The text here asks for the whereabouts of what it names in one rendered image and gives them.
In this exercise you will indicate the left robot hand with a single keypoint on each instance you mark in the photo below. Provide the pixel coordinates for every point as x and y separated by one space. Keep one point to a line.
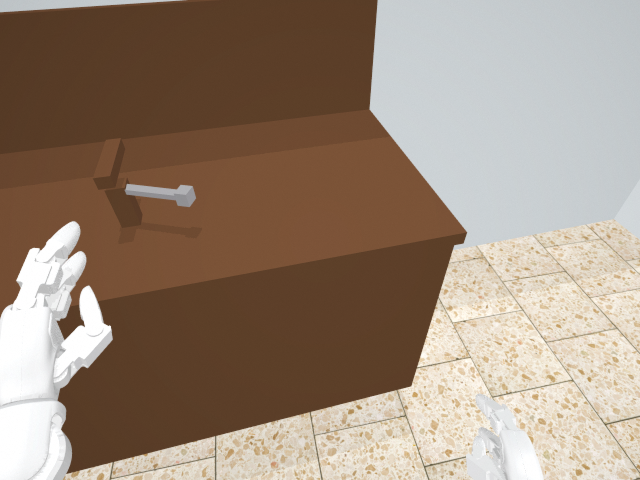
30 337

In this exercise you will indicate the left robot forearm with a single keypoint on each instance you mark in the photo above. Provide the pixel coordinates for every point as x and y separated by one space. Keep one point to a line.
32 444

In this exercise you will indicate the right robot hand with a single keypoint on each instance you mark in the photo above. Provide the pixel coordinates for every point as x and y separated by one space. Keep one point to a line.
514 457

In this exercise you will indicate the counter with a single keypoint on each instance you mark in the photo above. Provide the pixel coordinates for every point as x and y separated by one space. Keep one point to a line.
306 272

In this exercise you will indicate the tap lever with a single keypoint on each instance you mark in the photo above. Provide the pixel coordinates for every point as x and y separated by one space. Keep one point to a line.
184 195

